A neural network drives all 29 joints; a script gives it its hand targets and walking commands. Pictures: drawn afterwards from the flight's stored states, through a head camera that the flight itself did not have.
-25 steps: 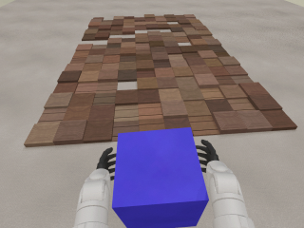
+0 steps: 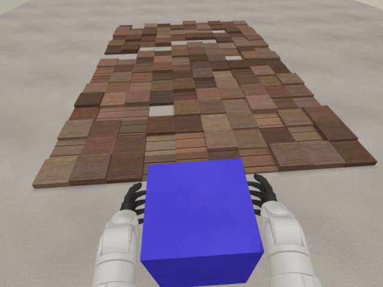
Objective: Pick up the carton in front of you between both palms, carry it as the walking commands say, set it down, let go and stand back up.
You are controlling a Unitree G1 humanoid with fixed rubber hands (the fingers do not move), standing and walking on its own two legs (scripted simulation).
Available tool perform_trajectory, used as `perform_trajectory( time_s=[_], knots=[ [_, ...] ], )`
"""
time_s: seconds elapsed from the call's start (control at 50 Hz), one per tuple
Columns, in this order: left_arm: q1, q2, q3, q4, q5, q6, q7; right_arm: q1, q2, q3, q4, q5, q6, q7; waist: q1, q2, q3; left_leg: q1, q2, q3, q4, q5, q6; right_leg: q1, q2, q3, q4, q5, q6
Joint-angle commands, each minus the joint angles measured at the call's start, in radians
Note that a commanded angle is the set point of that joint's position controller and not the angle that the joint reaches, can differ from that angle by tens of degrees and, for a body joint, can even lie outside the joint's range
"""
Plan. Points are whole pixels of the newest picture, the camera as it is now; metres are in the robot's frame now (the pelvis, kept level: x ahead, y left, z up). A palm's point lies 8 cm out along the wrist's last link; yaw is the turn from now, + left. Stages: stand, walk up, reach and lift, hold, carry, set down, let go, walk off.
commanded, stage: reach and lift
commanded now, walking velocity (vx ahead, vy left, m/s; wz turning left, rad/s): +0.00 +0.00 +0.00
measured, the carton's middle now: (199, 227) +0.30 +0.00 -0.04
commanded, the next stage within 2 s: hold in 0.32 s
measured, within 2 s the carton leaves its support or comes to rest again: neither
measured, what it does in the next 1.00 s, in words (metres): stands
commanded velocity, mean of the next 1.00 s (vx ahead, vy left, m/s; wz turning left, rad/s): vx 0.01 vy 0.00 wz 0.00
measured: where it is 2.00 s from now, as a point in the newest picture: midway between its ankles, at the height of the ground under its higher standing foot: outside the picture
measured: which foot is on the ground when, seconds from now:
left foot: down 0.00-1.00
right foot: down 0.00-1.00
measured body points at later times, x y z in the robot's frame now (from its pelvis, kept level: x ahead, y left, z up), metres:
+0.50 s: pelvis +0.00 +0.00 +0.00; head -0.04 +0.00 +0.45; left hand +0.30 +0.15 +0.04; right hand +0.31 -0.15 +0.05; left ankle +0.02 +0.13 -0.74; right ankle +0.01 -0.13 -0.74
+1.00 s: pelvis -0.01 +0.00 +0.00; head -0.06 +0.00 +0.45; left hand +0.29 +0.15 +0.04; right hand +0.30 -0.15 +0.05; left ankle +0.02 +0.13 -0.74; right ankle +0.01 -0.13 -0.74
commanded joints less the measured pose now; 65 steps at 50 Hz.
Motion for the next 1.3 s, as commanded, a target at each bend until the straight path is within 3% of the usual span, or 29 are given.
perform_trajectory(
  time_s=[0.0,0.1,0.12,0.16,0.22,0.24,0.26,0.3,0.32,0.34,0.36,0.4,0.5,0.6,0.62,0.66,0.7,0.72,0.76,0.86,0.9,0.98,1.0,1.06,1.08,1.14,1.2,1.24,1.28],
  knots=[
    [-0.459,-0.912,-0.550,-0.079,-0.234,-0.023,-0.234,-0.406,0.974,0.559,-0.019,0.250,0.001,0.251,0.024,-0.014,-0.265,0.132,-0.073,0.075,-0.041,0.227,0.001,0.057,0.064,-0.062,-0.060,0.221,0.006],
    [-0.504,-0.941,-0.572,-0.067,-0.271,-0.026,-0.239,-0.410,0.948,0.583,-0.056,0.275,-0.004,0.242,-0.034,0.009,-0.251,0.123,-0.068,0.073,-0.041,0.166,0.001,0.060,0.049,-0.062,-0.064,0.181,-0.001],
    [-0.491,-0.950,-0.565,-0.038,-0.256,-0.023,-0.234,-0.447,0.947,0.582,-0.010,0.273,0.011,0.240,0.014,-0.008,-0.280,0.119,-0.067,0.083,-0.052,0.189,0.004,0.090,0.062,-0.063,-0.046,0.230,0.012],
    [-0.567,-0.907,-0.564,-0.102,-0.250,-0.021,-0.238,-0.408,0.943,0.517,0.018,0.210,0.013,0.236,-0.042,-0.031,-0.193,0.093,-0.059,0.070,-0.051,0.176,-0.006,0.013,0.076,-0.092,-0.067,0.170,0.003],
    [-0.540,-0.922,-0.567,-0.076,-0.250,-0.011,-0.231,-0.432,0.978,0.571,-0.012,0.249,0.017,0.245,0.004,-0.032,-0.224,0.093,-0.059,0.075,-0.070,0.109,0.003,0.068,0.065,-0.080,-0.048,0.134,0.005],
    [-0.586,-0.962,-0.587,-0.088,-0.273,-0.011,-0.232,-0.441,0.927,0.546,-0.027,0.238,0.017,0.247,-0.053,0.009,-0.228,0.064,-0.073,0.077,-0.032,0.191,-0.016,0.089,0.067,-0.069,-0.054,0.195,-0.006],
    [-0.594,-0.920,-0.579,-0.107,-0.268,-0.007,-0.229,-0.454,0.944,0.552,-0.018,0.246,0.017,0.248,0.008,-0.009,-0.289,0.117,-0.054,0.067,-0.051,0.186,-0.001,0.074,0.069,-0.093,-0.038,0.179,0.002],
    [-0.603,-0.951,-0.543,-0.043,-0.248,0.006,-0.216,-0.484,0.923,0.533,0.019,0.238,0.024,0.258,-0.030,0.050,-0.228,0.103,-0.066,0.083,-0.058,0.107,-0.007,0.063,0.062,-0.075,-0.041,0.140,-0.009],
    [-0.567,-0.914,-0.533,-0.077,-0.221,0.011,-0.216,-0.495,0.953,0.560,0.012,0.253,0.029,0.259,0.046,-0.020,-0.211,0.067,-0.059,0.077,-0.069,0.074,0.003,0.065,0.065,-0.084,-0.044,0.086,0.001],
    [-0.575,-0.968,-0.552,-0.088,-0.275,0.014,-0.219,-0.468,0.930,0.575,-0.049,0.256,0.031,0.264,-0.021,0.000,-0.235,0.088,-0.062,0.080,-0.064,0.088,-0.007,0.062,0.068,-0.076,-0.049,0.105,-0.012],
    [-0.553,-0.961,-0.545,-0.077,-0.239,0.024,-0.226,-0.551,0.961,0.609,-0.069,0.299,0.034,0.259,0.047,0.014,-0.245,0.082,-0.064,0.090,-0.065,0.158,-0.001,0.056,0.069,-0.084,-0.056,0.137,0.007],
    [-0.481,-0.919,-0.565,-0.123,-0.255,0.040,-0.221,-0.465,0.945,0.607,-0.076,0.283,0.059,0.250,0.058,-0.020,-0.281,0.117,-0.061,0.083,-0.084,0.207,0.001,0.122,0.062,-0.074,-0.071,0.200,0.019],
    [-0.443,-0.853,-0.663,-0.240,-0.320,0.077,-0.231,-0.279,0.954,0.634,-0.158,0.285,0.100,0.224,-0.030,-0.029,-0.251,0.165,-0.063,0.074,-0.101,0.283,-0.013,0.128,0.073,-0.080,-0.090,0.316,0.016],
    [-0.484,-0.901,-0.617,-0.180,-0.296,0.065,-0.246,-0.348,0.925,0.593,-0.100,0.280,0.085,0.244,-0.032,0.036,-0.149,0.094,-0.071,0.083,-0.100,0.044,-0.004,0.085,0.054,-0.068,-0.113,0.060,-0.007],
    [-0.533,-0.915,-0.613,-0.173,-0.297,0.057,-0.247,-0.416,0.941,0.595,-0.124,0.277,0.084,0.248,-0.012,-0.040,-0.155,0.057,-0.053,0.074,-0.112,0.008,0.008,0.090,0.067,-0.082,-0.093,0.040,-0.006],
    [-0.548,-0.919,-0.639,-0.180,-0.331,0.058,-0.252,-0.366,0.956,0.616,-0.127,0.270,0.094,0.249,-0.038,-0.005,-0.169,0.078,-0.056,0.076,-0.101,0.046,-0.004,0.075,0.072,-0.081,-0.100,0.077,-0.010],
    [-0.553,-0.892,-0.606,-0.219,-0.296,0.043,-0.246,-0.451,0.962,0.616,-0.094,0.297,0.084,0.254,0.047,0.014,-0.216,0.040,-0.066,0.084,-0.099,0.046,0.015,0.141,0.059,-0.079,-0.087,0.064,0.003],
    [-0.514,-0.877,-0.598,-0.225,-0.286,0.048,-0.239,-0.424,0.988,0.654,-0.147,0.307,0.078,0.254,0.039,-0.052,-0.205,0.090,-0.063,0.087,-0.091,0.075,0.005,0.087,0.054,-0.079,-0.081,0.091,0.017],
    [-0.550,-0.916,-0.623,-0.203,-0.308,0.052,-0.233,-0.443,0.972,0.621,-0.110,0.308,0.077,0.255,0.002,0.013,-0.224,0.103,-0.064,0.092,-0.078,0.131,0.001,0.081,0.061,-0.068,-0.092,0.116,0.006],
    [-0.483,-0.884,-0.571,-0.113,-0.258,0.072,-0.234,-0.511,0.963,0.627,-0.098,0.311,0.086,0.256,0.043,-0.059,-0.200,0.082,-0.063,0.094,-0.109,0.039,0.013,0.084,0.050,-0.066,-0.090,0.061,0.027],
    [-0.588,-0.890,-0.622,-0.170,-0.306,0.065,-0.237,-0.458,0.957,0.580,-0.089,0.283,0.078,0.251,-0.025,0.016,-0.241,0.136,-0.060,0.094,-0.090,0.129,-0.001,0.069,0.071,-0.078,-0.083,0.131,0.014],
    [-0.561,-0.890,-0.577,-0.152,-0.266,0.075,-0.239,-0.404,0.955,0.573,-0.037,0.270,0.095,0.251,0.021,0.014,-0.220,0.131,-0.066,0.083,-0.083,0.118,-0.002,0.091,0.064,-0.070,-0.091,0.115,-0.003],
    [-0.503,-0.883,-0.595,-0.197,-0.277,0.079,-0.237,-0.399,0.975,0.595,-0.075,0.299,0.103,0.247,0.003,-0.001,-0.160,0.001,0.092,0.069,-0.019,-0.084,0.013,-0.056,-0.113,-0.006,-0.007,-0.092,-0.021],
    [-0.537,-0.912,-0.637,-0.251,-0.307,0.104,-0.233,-0.395,0.979,0.646,-0.155,0.321,0.128,0.222,0.007,-0.018,-0.128,-0.189,0.073,0.006,-0.057,-0.572,0.022,-0.145,-0.083,0.046,-0.053,-0.557,-0.052],
    [-0.486,-0.888,-0.607,-0.227,-0.299,0.116,-0.225,-0.411,0.956,0.653,-0.170,0.339,0.138,0.219,0.004,0.052,-0.113,-0.206,0.072,0.047,-0.057,-0.535,0.019,-0.180,-0.068,-0.010,-0.030,-0.502,-0.034],
    [-0.523,-0.924,-0.744,-0.386,-0.383,0.154,-0.200,-0.412,0.987,0.757,-0.322,0.375,0.167,0.186,0.018,-0.008,-0.279,-0.080,0.088,0.069,0.040,-0.285,0.025,-0.124,-0.084,-0.062,0.050,-0.272,-0.045],
    [-0.545,-0.926,-0.847,-0.569,-0.468,0.216,-0.150,-0.391,0.977,0.864,-0.493,0.469,0.228,0.138,-0.013,0.009,-0.303,-0.106,0.157,-0.017,0.015,-0.424,0.073,-0.193,-0.125,-0.027,0.092,-0.361,-0.060],
    [-0.459,-0.858,-0.850,-0.635,-0.458,0.278,-0.127,-0.341,0.911,0.885,-0.561,0.474,0.285,0.098,-0.029,0.128,-0.265,-0.036,0.208,-0.077,-0.061,-0.405,0.102,-0.264,-0.063,-0.147,0.200,-0.257,-0.036],
    [-0.398,-0.791,-0.820,-0.700,-0.455,0.344,-0.094,-0.231,0.891,0.872,-0.547,0.448,0.356,0.071,-0.017,0.111,-0.194,-0.078,0.277,-0.146,-0.095,-0.491,0.136,-0.302,-0.037,-0.224,0.145,-0.253,-0.031]
  ],
)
